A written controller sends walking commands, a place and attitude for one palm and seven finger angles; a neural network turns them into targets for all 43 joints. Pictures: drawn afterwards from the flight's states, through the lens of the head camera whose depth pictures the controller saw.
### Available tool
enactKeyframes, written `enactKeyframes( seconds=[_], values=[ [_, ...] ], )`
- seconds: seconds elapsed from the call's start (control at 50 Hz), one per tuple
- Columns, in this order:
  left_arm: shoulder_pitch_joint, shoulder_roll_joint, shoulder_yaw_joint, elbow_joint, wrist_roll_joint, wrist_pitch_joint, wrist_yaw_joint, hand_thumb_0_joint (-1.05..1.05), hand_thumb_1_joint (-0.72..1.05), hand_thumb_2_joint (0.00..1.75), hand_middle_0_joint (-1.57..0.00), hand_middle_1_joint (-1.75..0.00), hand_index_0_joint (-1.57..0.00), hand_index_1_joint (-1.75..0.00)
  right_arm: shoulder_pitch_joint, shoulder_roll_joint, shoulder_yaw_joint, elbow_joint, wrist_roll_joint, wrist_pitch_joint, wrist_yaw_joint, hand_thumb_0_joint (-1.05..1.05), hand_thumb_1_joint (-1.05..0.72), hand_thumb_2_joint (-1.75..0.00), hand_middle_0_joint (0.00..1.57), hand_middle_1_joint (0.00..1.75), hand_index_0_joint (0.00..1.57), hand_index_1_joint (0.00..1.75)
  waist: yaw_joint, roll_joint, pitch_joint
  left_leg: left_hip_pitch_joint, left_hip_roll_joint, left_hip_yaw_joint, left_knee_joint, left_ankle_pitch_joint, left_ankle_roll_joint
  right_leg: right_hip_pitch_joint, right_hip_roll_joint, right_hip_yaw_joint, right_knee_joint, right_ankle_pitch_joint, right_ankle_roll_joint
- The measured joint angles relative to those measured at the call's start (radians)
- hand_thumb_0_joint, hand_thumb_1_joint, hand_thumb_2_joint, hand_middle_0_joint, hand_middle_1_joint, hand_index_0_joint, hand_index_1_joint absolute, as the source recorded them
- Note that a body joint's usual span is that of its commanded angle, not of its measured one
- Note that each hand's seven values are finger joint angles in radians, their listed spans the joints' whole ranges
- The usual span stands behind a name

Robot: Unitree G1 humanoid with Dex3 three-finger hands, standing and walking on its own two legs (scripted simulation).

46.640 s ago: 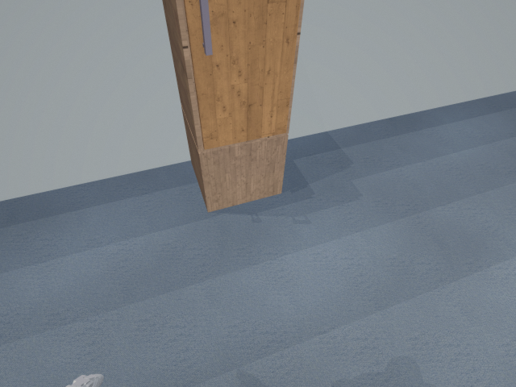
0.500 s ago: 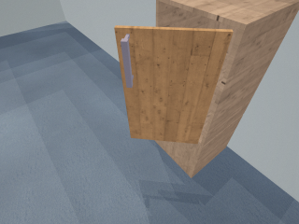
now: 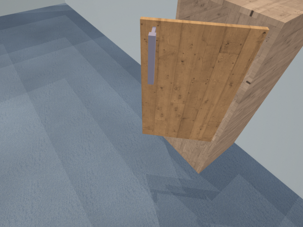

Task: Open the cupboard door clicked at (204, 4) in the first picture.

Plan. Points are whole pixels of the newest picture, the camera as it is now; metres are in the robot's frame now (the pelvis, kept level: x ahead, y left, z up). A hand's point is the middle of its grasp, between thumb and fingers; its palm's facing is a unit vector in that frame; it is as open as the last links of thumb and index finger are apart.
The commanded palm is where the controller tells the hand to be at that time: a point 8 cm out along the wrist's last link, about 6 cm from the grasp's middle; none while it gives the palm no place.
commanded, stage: come to a stop and stand still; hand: left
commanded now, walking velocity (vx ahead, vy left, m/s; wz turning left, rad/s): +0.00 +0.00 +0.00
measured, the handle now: (152, 57) +0.58 +0.04 +0.14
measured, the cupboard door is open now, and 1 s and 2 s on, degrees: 45 45 45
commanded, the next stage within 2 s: look again from close up in 1.18 s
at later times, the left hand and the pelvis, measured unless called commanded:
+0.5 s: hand out of the picture +0.05 +0.15 -0.18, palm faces +0.00 -0.98 -0.19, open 7.4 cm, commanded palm none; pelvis +0.04 -0.02 +0.00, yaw +0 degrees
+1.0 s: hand out of the picture +0.05 +0.12 -0.18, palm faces +0.01 -0.98 -0.19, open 7.4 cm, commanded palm none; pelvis +0.05 -0.05 +0.00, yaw +0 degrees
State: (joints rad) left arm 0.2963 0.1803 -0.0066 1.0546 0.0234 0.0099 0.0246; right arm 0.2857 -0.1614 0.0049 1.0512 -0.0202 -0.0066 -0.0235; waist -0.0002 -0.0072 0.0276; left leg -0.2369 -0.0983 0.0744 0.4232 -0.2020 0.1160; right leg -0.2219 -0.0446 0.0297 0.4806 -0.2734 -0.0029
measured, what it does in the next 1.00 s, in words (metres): shifts its weight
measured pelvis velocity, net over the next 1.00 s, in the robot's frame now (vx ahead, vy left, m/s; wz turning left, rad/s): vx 0.05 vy -0.05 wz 0.00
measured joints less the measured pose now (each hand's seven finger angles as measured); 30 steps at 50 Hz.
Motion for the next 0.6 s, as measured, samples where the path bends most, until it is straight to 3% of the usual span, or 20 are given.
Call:
enactKeyframes(
  seconds=[0.24,0.6],
  values=[
    [-0.010,-0.023,-0.011,0.037,-0.005,-0.010,0.004,0.01,0.91,0.90,-0.20,-0.30,-0.20,-0.30,-0.037,-0.003,0.003,0.023,0.005,-0.020,-0.011,0.01,-0.91,-0.90,0.21,0.30,0.20,0.30,0.004,-0.017,0.001,0.034,0.006,-0.003,-0.001,-0.031,-0.009,0.043,0.004,-0.001,-0.023,-0.015,0.041],
    [-0.033,-0.009,-0.006,0.028,-0.007,-0.015,0.010,0.00,0.91,0.90,-0.20,-0.30,-0.20,-0.30,-0.047,-0.006,0.006,0.052,0.005,-0.019,-0.013,0.00,-0.91,-0.90,0.20,0.30,0.20,0.30,0.001,-0.003,0.002,0.059,0.031,-0.014,0.024,-0.073,-0.040,0.073,0.030,-0.010,-0.011,-0.050,0.015]
  ],
)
